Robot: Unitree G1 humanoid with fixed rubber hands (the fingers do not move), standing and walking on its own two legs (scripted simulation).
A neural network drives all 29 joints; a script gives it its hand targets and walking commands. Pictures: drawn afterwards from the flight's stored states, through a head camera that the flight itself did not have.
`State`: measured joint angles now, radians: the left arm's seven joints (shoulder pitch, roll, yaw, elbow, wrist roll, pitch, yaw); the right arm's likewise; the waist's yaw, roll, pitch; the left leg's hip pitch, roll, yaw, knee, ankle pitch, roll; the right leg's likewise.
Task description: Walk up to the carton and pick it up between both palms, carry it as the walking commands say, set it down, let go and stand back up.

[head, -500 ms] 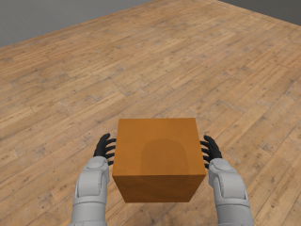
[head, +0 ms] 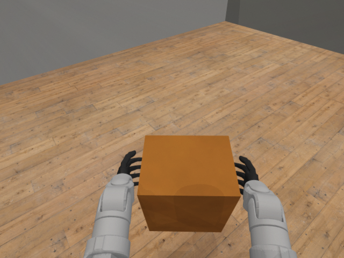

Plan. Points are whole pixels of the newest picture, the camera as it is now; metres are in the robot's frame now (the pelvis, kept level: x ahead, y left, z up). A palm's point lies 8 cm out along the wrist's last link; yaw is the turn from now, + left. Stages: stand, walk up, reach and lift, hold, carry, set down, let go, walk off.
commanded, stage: hold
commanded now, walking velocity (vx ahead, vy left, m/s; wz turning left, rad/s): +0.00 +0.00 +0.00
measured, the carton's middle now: (185, 187) +0.31 -0.05 -0.03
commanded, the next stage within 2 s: set down in 0.20 s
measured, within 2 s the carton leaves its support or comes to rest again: neither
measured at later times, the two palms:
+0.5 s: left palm (135, 193) +0.29 +0.09 +0.00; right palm (256, 196) +0.25 -0.21 +0.00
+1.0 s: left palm (139, 198) +0.32 +0.09 -0.08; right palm (246, 204) +0.26 -0.21 -0.08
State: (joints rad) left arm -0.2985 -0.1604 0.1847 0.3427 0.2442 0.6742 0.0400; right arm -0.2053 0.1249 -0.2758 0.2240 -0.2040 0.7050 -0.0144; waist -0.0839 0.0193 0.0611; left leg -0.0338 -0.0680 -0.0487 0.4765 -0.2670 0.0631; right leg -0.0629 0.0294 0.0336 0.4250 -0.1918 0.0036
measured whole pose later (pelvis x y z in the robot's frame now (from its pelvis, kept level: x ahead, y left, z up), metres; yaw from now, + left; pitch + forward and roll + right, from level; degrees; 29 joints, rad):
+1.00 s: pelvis -0.03 -0.01 -0.03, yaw +0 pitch +9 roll -1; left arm -0.47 -0.15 0.34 0.66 0.26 0.29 0.04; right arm -0.36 0.11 -0.37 0.53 -0.23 0.33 -0.02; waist -0.11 0.02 0.02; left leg -0.62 -0.09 -0.07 0.79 -0.32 0.04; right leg -0.65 0.05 0.05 0.75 -0.26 0.00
